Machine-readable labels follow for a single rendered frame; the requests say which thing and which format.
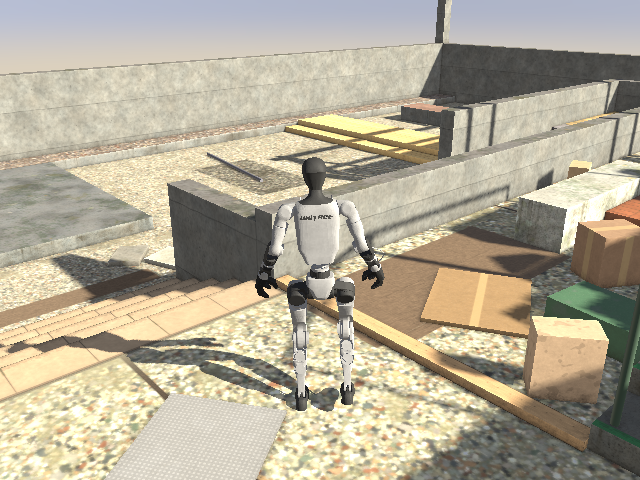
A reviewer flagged robot right upper arm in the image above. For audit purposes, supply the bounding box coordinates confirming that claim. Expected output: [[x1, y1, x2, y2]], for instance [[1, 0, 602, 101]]
[[337, 200, 369, 253]]

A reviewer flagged robot left forearm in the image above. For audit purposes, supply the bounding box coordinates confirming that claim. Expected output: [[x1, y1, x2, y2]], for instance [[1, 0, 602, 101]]
[[258, 241, 278, 280]]

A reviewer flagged robot shin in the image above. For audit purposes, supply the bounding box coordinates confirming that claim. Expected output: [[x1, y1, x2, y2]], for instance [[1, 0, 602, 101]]
[[292, 331, 307, 398], [340, 322, 354, 392]]

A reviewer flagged left robot shin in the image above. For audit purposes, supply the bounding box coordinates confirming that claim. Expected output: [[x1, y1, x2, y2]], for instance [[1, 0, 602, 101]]
[[292, 331, 307, 398]]

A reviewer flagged robot left hand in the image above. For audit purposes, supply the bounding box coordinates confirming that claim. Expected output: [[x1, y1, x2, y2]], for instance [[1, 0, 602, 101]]
[[255, 275, 278, 298]]

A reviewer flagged right robot shin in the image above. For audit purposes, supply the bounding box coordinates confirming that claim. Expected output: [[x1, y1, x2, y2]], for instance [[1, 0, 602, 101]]
[[340, 322, 354, 392]]

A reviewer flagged robot right hand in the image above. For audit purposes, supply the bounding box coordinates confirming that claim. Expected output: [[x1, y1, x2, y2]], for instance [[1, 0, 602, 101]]
[[362, 267, 385, 289]]

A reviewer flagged robot left upper arm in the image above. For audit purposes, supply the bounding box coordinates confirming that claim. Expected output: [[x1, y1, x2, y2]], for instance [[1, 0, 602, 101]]
[[268, 202, 295, 257]]

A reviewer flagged robot right forearm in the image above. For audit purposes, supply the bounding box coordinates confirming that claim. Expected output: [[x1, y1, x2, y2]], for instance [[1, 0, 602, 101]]
[[359, 237, 381, 272]]

